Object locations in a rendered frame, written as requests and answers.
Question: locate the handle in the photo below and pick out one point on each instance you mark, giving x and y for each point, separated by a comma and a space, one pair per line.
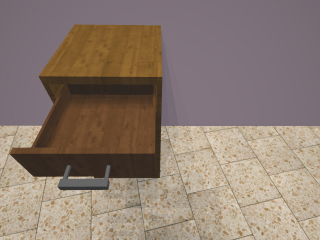
84, 183

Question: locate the cabinet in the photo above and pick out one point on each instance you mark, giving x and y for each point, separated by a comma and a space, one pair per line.
94, 54

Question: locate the drawer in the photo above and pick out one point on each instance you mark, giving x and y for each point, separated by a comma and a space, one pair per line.
92, 126

